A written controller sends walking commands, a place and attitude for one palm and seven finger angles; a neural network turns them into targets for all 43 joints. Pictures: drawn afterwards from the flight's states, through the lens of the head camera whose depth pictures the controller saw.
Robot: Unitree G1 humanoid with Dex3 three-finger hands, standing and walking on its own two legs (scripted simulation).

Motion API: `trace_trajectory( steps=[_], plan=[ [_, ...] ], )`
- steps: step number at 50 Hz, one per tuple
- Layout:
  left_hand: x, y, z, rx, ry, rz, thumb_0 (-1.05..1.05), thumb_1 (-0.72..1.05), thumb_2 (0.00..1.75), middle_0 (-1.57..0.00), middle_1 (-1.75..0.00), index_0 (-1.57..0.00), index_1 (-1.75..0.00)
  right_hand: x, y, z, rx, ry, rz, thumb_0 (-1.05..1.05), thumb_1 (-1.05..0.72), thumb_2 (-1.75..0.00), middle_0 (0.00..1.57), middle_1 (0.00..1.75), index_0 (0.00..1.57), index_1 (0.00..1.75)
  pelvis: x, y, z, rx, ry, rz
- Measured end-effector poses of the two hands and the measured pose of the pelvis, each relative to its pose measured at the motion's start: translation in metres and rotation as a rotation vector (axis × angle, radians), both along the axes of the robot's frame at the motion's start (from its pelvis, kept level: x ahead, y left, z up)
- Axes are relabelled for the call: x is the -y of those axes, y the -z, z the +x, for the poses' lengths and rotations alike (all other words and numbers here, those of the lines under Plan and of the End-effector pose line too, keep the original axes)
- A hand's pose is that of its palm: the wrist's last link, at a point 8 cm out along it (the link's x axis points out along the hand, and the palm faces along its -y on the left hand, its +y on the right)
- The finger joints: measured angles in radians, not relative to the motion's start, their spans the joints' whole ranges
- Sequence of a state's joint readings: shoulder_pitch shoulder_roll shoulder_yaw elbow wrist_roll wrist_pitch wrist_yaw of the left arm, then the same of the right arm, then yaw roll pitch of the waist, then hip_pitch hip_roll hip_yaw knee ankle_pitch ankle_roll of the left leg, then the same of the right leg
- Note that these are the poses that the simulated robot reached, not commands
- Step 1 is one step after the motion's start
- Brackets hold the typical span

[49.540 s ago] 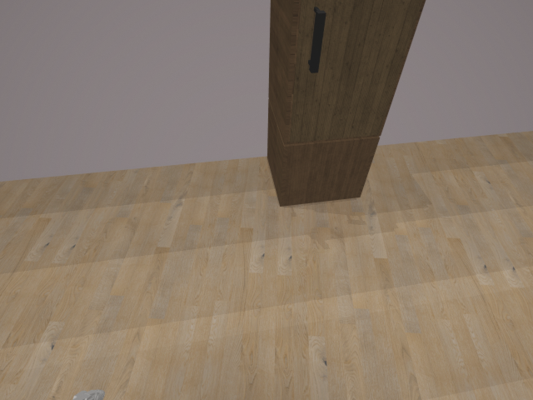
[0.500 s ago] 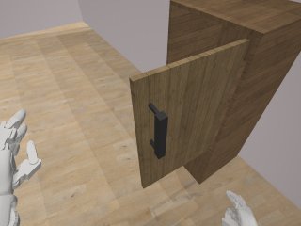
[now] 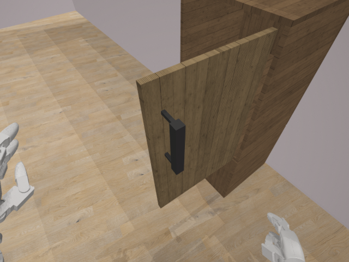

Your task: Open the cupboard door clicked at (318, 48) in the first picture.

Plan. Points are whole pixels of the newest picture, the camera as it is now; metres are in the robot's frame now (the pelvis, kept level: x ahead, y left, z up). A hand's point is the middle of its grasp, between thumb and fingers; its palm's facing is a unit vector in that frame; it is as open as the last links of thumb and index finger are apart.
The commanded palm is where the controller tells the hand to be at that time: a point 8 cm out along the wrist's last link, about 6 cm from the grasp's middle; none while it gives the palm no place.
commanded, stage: step back with the hand held close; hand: left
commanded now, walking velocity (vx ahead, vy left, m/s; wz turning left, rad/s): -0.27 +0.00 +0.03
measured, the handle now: (172, 143) +0.37 +0.04 +0.07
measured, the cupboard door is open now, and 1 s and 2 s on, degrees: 87 87 87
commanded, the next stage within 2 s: stop stepping back and stand still in 0.80 s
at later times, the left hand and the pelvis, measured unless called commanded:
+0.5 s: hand out of the picture +0.09 +0.29 +0.15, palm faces +0.50 -0.75 -0.44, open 7.4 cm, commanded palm +0.02 +0.32 +0.17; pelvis -0.10 +0.02 -0.02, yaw +3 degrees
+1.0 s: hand out of the picture -0.03 +0.28 +0.17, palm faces +0.45 -0.80 -0.39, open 7.4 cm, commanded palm -0.08 +0.32 +0.17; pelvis -0.23 +0.03 -0.02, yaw -1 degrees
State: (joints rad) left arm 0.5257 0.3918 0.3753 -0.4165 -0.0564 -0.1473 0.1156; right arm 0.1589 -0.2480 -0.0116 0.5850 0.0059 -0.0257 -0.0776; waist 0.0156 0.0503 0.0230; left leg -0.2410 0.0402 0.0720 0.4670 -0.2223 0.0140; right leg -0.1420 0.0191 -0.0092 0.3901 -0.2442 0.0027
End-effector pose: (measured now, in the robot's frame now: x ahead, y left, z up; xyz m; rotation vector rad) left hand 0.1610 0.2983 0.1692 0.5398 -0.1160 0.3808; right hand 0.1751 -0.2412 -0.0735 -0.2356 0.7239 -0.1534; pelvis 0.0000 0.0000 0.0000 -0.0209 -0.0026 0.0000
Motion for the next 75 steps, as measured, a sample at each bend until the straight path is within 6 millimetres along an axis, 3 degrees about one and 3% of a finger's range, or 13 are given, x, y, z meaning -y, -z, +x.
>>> trace_trajectory(
  steps=[9,25,33,37,42,46,51,53,57,63,69,75],
  plan=[
    [-0.009,-0.001,-0.022,0.022,0.056,0.027,0.01,0.88,0.90,-0.22,-0.30,-0.21,-0.31,-0.006,-0.005,-0.038,-0.015,0.038,-0.037,0.01,-0.91,-0.90,0.20,0.30,0.20,0.30,-0.011,0.004,-0.030,0.001,0.006,-0.004],
    [-0.024,-0.001,-0.116,0.183,-0.043,0.049,0.01,0.88,0.90,-0.21,-0.30,-0.21,-0.31,-0.032,0.020,-0.118,-0.018,-0.050,-0.024,0.01,-0.90,-0.90,0.20,0.30,0.20,0.30,-0.017,0.022,-0.100,0.029,-0.050,-0.017],
    [-0.035,-0.005,-0.140,0.248,0.004,0.052,0.01,0.88,0.90,-0.21,-0.30,-0.21,-0.31,-0.035,0.021,-0.158,-0.037,-0.026,-0.064,0.01,-0.90,-0.90,0.20,0.30,0.20,0.30,-0.030,0.025,-0.134,0.035,-0.051,-0.047],
    [-0.042,-0.018,-0.158,0.276,0.025,0.104,0.01,0.88,0.90,-0.22,-0.30,-0.21,-0.31,-0.041,0.018,-0.175,-0.012,-0.023,-0.046,0.01,-0.91,-0.90,0.20,0.30,0.20,0.30,-0.029,0.025,-0.154,0.033,-0.068,-0.077],
    [-0.040,-0.018,-0.193,0.273,0.011,0.068,0.01,0.88,0.90,-0.21,-0.30,-0.21,-0.30,-0.051,0.014,-0.189,0.029,-0.057,-0.002,0.01,-0.91,-0.90,0.20,0.30,0.20,0.30,-0.026,0.023,-0.180,-0.008,-0.036,-0.062],
    [-0.027,-0.010,-0.218,0.269,0.026,0.061,0.01,0.88,0.90,-0.21,-0.30,-0.21,-0.30,-0.053,0.020,-0.201,0.056,-0.102,0.020,0.01,-0.90,-0.90,0.20,0.30,0.20,0.30,-0.021,0.031,-0.214,-0.041,0.014,-0.013],
    [-0.024,-0.011,-0.233,0.252,0.064,0.020,0.01,0.88,0.90,-0.21,-0.30,-0.21,-0.31,-0.052,0.012,-0.239,-0.009,-0.067,0.002,0.01,-0.91,-0.90,0.20,0.30,0.20,0.30,-0.027,0.018,-0.228,-0.008,0.015,0.005],
    [-0.029,-0.009,-0.236,0.255,0.075,0.022,0.01,0.88,0.90,-0.22,-0.30,-0.21,-0.31,-0.048,0.010,-0.252,0.018,-0.036,-0.020,0.01,-0.90,-0.90,0.20,0.31,0.20,0.30,-0.032,0.021,-0.231,-0.004,0.020,-0.013],
    [-0.038,-0.005,-0.238,0.239,0.074,0.004,0.01,0.88,0.90,-0.21,-0.30,-0.21,-0.31,-0.043,0.004,-0.283,0.041,0.016,-0.033,0.01,-0.91,-0.90,0.20,0.30,0.20,0.30,-0.034,0.018,-0.257,0.024,0.026,0.014],
    [-0.019,-0.019,-0.273,0.153,0.119,0.032,0.01,0.88,0.90,-0.21,-0.30,-0.21,-0.30,-0.038,-0.007,-0.336,0.037,0.049,-0.006,0.01,-0.91,-0.90,0.20,0.30,0.20,0.30,-0.029,0.002,-0.289,0.022,0.033,-0.001],
    [-0.009,-0.025,-0.321,0.111,0.118,0.109,0.01,0.88,0.90,-0.22,-0.30,-0.21,-0.31,-0.020,0.015,-0.378,-0.065,0.059,-0.007,0.01,-0.90,-0.90,0.20,0.30,0.20,0.30,-0.022,0.007,-0.321,0.006,0.046,0.035],
    [-0.026,-0.013,-0.329,0.118,-0.018,0.029,0.01,0.88,0.90,-0.22,-0.30,-0.21,-0.31,-0.008,0.021,-0.408,-0.121,0.099,-0.016,0.01,-0.91,-0.90,0.20,0.30,0.20,0.30,-0.023,-0.001,-0.328,-0.006,0.025,0.062]
  ],
)
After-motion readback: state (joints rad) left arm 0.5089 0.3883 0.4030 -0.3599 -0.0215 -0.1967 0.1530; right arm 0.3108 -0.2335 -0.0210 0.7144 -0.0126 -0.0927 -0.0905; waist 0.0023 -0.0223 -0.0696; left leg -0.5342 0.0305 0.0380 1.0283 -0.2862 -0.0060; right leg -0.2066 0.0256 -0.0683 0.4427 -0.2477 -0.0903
